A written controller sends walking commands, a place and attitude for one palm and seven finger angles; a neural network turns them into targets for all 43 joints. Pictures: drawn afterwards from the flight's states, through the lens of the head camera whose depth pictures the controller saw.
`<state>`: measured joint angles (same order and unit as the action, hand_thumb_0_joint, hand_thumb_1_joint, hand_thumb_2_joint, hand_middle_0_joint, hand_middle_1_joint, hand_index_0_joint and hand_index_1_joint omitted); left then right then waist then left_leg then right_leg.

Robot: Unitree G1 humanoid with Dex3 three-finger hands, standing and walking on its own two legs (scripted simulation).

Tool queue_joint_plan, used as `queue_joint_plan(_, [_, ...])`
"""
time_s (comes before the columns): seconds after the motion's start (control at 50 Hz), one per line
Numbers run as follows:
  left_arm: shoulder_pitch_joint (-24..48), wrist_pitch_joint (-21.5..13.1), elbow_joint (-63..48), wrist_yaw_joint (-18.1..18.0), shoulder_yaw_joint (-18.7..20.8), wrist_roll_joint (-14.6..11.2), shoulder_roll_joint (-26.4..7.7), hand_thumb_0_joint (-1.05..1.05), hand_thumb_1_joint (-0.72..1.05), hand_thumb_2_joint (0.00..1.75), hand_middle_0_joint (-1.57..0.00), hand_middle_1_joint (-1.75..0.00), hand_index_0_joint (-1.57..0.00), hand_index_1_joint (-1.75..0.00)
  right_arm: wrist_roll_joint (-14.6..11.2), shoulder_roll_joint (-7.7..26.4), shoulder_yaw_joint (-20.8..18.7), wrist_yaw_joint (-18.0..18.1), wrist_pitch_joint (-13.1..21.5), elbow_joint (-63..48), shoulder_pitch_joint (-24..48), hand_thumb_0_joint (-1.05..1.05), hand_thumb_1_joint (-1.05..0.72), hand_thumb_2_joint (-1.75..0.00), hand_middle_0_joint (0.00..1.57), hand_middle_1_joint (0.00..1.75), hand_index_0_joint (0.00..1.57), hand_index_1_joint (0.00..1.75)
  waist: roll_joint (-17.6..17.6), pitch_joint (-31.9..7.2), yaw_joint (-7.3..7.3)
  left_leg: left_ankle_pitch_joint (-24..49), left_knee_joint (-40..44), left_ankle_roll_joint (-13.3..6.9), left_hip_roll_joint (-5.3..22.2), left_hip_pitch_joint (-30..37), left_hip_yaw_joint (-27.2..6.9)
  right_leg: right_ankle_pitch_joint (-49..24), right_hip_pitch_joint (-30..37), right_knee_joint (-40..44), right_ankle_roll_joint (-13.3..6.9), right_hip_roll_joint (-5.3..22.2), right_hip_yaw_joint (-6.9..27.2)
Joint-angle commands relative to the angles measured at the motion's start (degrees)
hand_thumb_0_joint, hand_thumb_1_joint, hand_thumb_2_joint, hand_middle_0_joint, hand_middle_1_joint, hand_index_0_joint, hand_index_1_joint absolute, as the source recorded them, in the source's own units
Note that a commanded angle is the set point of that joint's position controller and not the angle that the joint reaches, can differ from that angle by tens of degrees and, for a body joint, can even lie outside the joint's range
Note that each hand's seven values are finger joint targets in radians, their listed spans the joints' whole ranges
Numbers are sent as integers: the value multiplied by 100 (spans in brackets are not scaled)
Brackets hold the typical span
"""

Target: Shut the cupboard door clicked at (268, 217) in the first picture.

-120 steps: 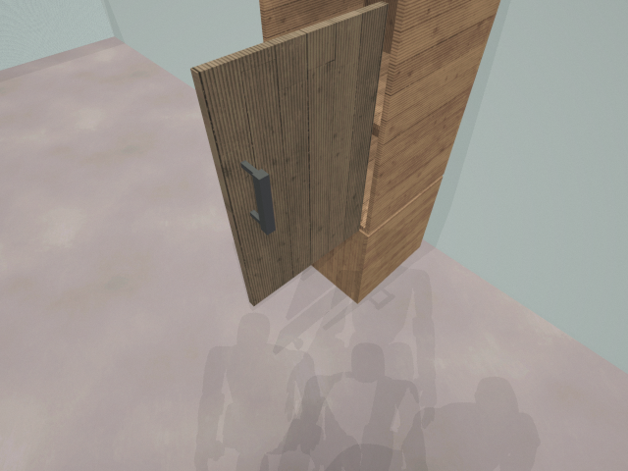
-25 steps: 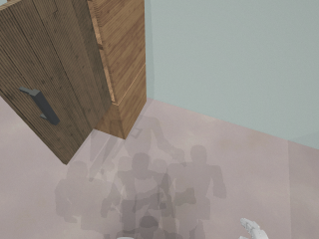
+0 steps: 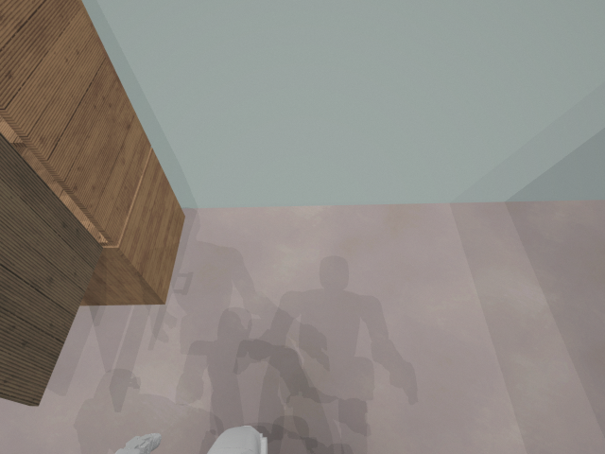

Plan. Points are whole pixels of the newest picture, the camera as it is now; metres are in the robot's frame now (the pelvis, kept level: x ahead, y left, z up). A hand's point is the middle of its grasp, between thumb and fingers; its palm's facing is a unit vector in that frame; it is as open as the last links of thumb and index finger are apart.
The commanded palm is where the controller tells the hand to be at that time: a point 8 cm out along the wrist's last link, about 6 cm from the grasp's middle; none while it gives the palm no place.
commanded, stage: walk to a spot facing it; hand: left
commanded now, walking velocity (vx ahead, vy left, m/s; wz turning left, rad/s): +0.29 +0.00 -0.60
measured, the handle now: out of the picture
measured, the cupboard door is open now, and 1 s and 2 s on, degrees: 88 88 88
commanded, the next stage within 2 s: turn to face it in 1.06 s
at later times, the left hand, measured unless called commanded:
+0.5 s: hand (249, 338) +0.31 +0.12 -0.16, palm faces -0.36 -0.92 -0.15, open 7.4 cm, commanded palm none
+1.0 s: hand (314, 295) +0.39 +0.01 -0.16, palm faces -0.37 -0.90 -0.21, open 7.3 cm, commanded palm none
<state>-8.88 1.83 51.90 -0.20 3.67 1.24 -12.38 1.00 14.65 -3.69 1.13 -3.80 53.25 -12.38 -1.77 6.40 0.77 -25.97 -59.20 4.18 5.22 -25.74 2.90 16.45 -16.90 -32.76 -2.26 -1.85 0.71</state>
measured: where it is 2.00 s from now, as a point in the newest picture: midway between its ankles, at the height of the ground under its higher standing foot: (406, 327)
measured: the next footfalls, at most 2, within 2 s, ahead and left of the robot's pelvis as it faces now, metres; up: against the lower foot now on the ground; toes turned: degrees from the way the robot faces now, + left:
left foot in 0.18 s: +0.09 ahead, +0.13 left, +0.00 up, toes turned -2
right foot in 0.60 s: +0.27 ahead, -0.18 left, +0.00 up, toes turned -29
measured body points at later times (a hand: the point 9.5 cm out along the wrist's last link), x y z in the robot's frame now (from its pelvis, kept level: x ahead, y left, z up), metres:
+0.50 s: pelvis +0.13 -0.02 +0.00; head +0.19 -0.03 +0.45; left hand +0.33 +0.17 -0.15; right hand -0.01 -0.20 -0.13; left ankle +0.05 +0.13 -0.73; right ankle +0.19 -0.16 -0.68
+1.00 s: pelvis +0.33 -0.17 +0.01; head +0.36 -0.19 +0.46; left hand +0.41 +0.05 -0.14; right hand +0.34 -0.42 -0.14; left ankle +0.48 -0.07 -0.68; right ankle +0.23 -0.16 -0.73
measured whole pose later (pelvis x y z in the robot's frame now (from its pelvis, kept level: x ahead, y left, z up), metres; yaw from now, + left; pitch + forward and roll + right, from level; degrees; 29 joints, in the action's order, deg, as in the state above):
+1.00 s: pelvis +0.33 -0.17 +0.01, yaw -28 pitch +1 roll +0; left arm -20.3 -4.8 61.5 -0.5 2.4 0.5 -8.9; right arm 1.0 10.0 -2.7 -0.6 0.6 54.8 -4.9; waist -1.2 2.6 -1.8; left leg -10.5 -50.9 2.4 6.7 -35.0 2.8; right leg 17.1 -1.5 -17.3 -6.9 -6.5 -2.7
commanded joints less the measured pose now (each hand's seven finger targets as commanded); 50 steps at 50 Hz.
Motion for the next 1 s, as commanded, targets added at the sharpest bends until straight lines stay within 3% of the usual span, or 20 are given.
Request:
queue_joint_plan(0.0, [-366, -164, -236, 4, 314, 42, -1158, 0, 90, 90, -20, -30, -20, -30, 22, 259, -61, -78, 273, -610, 262, 0, -90, -90, 20, 30, 20, 30, 962, -556, -311, 28, 917, -36, -160, -212, 24, 887, 583, 1761, -977, 1365, 2003])
queue_joint_plan(0.06, [-296, -199, -265, 67, 345, 43, -1194, 0, 90, 90, -20, -30, -20, -30, 4, 262, -84, -96, 370, -671, 175, 0, -90, -90, 20, 30, 20, 30, 1050, -336, -221, 27, 1560, -115, -310, 247, 34, 1482, 122, 1866, -1000, 1297, 2223])
queue_joint_plan(0.12, [93, -207, -370, 103, 319, -4, -959, 0, 90, 90, -20, -30, -20, -30, 8, 298, -69, -20, 531, -388, -810, 0, -90, -90, 20, 30, 20, 30, 609, -506, 331, 641, 3297, -207, -332, 2270, 89, 1763, -1135, 1102, -606, 778, 1805])
queue_joint_plan(0.14, [123, -200, -496, 152, 230, -27, -499, 0, 90, 90, -20, -30, -20, -30, 76, 747, -141, 68, 593, -218, -1380, 0, -90, -90, 20, 30, 20, 30, -691, -608, 565, -633, 4192, -520, 683, 3197, -1194, 1861, -2204, -183, -274, 94, 1157])
queue_joint_plan(0.16, [339, -230, -744, 202, 165, -42, -252, 0, 90, 90, -20, -30, -20, -30, 175, 1259, -223, 120, 610, -157, -1942, 0, -90, -90, 20, 30, 20, 30, -1998, -525, 759, -1781, 5017, -1099, 2298, 3338, -3247, 1996, -3066, -2077, 61, -361, -7])
queue_joint_plan(0.18, [674, -297, -828, 262, 198, 54, -493, 0, 90, 90, -20, -30, -20, -30, 128, 1184, -180, 109, 628, -206, -1828, 0, -90, -90, 20, 30, 20, 30, -1180, -279, 702, -1579, 5141, -1403, 2634, 2797, -3467, 1537, -3152, -2802, 37, 258, 307])
queue_joint_plan(0.2, [658, -328, -692, 306, 252, 121, -490, 0, 90, 90, -20, -30, -20, -30, 154, 900, -95, 78, 655, -253, -1576, 0, -90, -90, 20, 30, 20, 30, -616, -148, 506, -1056, 5096, -1214, 2209, 2356, -2865, 1004, -2933, -3400, 82, 311, 237])
queue_joint_plan(0.24, [355, -278, -462, 385, 227, 124, -281, 0, 90, 90, -20, -30, -20, -30, 110, 468, 69, 91, 731, -311, -1098, 0, -90, -90, 20, 30, 20, 30, -535, -19, 135, 852, 4822, -822, 1577, 2206, -1268, 94, -2850, -3871, 189, 549, 24])
queue_joint_plan(0.3, [310, -212, -370, 396, 120, 69, 10, 0, 90, 90, -20, -30, -20, -30, 84, 241, 166, 137, 823, -41, -1526, 0, -90, -90, 20, 30, 20, 30, -649, -288, 133, 3734, 4292, -620, 1232, 2710, 68, -218, -2876, -3881, 224, 506, -257])
queue_joint_plan(0.44, [1312, -175, -550, 438, 5, 35, 146, 0, 90, 90, -20, -30, -20, -30, 138, 237, 150, 123, 768, 319, -1961, 0, -90, -90, 20, 30, 20, 30, -704, 166, 345, 3696, 4474, -831, 1332, 2563, 909, -520, -2219, -1541, 101, 516, -850])
queue_joint_plan(0.5, [899, -202, -424, 402, 64, 22, -71, 0, 90, 90, -20, -30, -20, -30, 118, 464, 76, 103, 746, 381, -1797, 0, -90, -90, 20, 30, 20, 30, -767, -184, 53, 5258, 3825, -843, 1550, 2660, 1133, -162, -1119, -1000, -178, 218, -1014])
queue_joint_plan(0.54, [-320, -287, -89, 342, 157, 24, -291, 0, 90, 90, -20, -30, -20, -30, 62, 672, 37, 84, 724, 323, -1442, 0, -90, -90, 20, 30, 20, 30, -671, -790, -574, 5994, 2355, -653, 1401, 2286, 1305, -139, 632, -507, -397, -68, -1141])
queue_joint_plan(0.56, [-1384, -361, 246, 288, 283, 39, -676, 0, 90, 90, -20, -30, -20, -30, -19, 634, 50, 14, 730, 235, -1188, 0, -90, -90, 20, 30, 20, 30, -220, -1338, -1089, 5179, 1013, -433, 1096, 1277, 1434, -425, 2369, -112, -558, 134, -839])
queue_joint_plan(0.58, [-2057, -413, 387, 171, 448, 38, -1413, 0, 90, 90, -20, -30, -20, -30, -148, 114, 130, -31, 726, 35, -1314, 0, -90, -90, 20, 30, 20, 30, 1224, -2022, -1243, 84, -1189, -144, 116, -690, 1275, -379, 3903, 544, -1223, 2007, 2099])
queue_joint_plan(0.6, [-2008, -377, 422, 90, 472, -116, -1751, 0, 90, 90, -20, -30, -20, -30, -140, 69, 74, -1, 708, -189, -773, 0, -90, -90, 20, 30, 20, 30, 1271, -1751, -1146, -1017, -2395, -180, -86, -1538, 353, -863, 3501, 1442, -1531, 2736, 3426])
queue_joint_plan(0.62, [-1433, -374, 231, 59, 387, -111, -1500, 0, 90, 90, -20, -30, -20, -30, -88, 149, 12, -2, 699, -192, -637, 0, -90, -90, 20, 30, 20, 30, 1185, -1250, -856, -147, -2661, -218, 167, -1598, -221, -318, 2531, 1666, -1353, 2552, 3054])
queue_joint_plan(0.66, [-551, -431, 50, 14, 154, -98, -796, 0, 90, 90, -20, -30, -20, -30, 8, 71, 4, -5, 610, 42, -562, 0, -90, -90, 20, 30, 20, 30, 391, -547, -279, 706, -1895, -209, 558, -946, -359, -271, 729, 1896, -957, 2035, 1874])
queue_joint_plan(0.72, [-376, -552, 120, 3, 98, -27, -508, 0, 90, 90, -20, -30, -20, -30, 71, -179, 43, -50, 443, 332, -1090, 0, -90, -90, 20, 30, 20, 30, 465, -677, 120, 1014, -918, -159, 477, -455, -188, -901, 309, 2052, -773, 1481, 984])
queue_joint_plan(0.82, [-993, -702, 516, 19, 89, -59, -283, 0, 90, 90, -20, -30, -20, -30, 56, -235, 34, -106, 452, 139, -416, 0, -90, -90, 20, 30, 20, 30, 464, -677, -2, 1459, 73, -104, 310, -1139, -125, -2290, 1314, 1998, -633, 1231, 775])
queue_joint_plan(0.98, [-1849, -755, 1011, -102, -72, -38, -232, 0, 90, 90, -20, -30, -20, -30, -21, -211, 71, -226, 539, -208, 1161, 0, -90, -90, 20, 30, 20, 30, 663, -83, -297, 1597, 1192, -257, 52, -1412, 93, -4140, 2147, 1793, -658, 1431, 747])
